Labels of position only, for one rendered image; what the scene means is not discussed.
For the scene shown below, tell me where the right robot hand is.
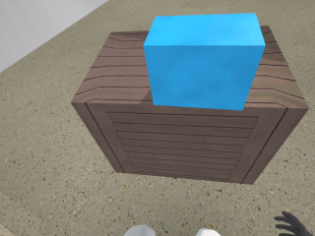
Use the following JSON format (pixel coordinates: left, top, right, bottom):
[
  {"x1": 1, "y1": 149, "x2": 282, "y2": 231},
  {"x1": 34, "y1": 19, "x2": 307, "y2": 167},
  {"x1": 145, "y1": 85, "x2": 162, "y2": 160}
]
[{"x1": 274, "y1": 210, "x2": 311, "y2": 236}]

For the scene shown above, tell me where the carton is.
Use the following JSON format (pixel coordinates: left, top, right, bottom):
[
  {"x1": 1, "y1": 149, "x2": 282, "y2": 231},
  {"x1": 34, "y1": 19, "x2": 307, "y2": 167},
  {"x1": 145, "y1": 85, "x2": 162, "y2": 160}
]
[{"x1": 143, "y1": 13, "x2": 266, "y2": 111}]

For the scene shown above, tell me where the robot left thigh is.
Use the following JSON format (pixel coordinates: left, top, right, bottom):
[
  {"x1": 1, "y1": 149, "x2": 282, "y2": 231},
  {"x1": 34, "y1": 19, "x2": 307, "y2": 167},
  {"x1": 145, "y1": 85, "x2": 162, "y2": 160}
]
[{"x1": 124, "y1": 225, "x2": 156, "y2": 236}]

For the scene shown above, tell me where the pedestal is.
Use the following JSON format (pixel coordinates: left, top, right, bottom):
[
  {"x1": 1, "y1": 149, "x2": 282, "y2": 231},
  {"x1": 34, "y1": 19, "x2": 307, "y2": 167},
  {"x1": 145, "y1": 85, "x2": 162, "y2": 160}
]
[{"x1": 71, "y1": 26, "x2": 309, "y2": 185}]

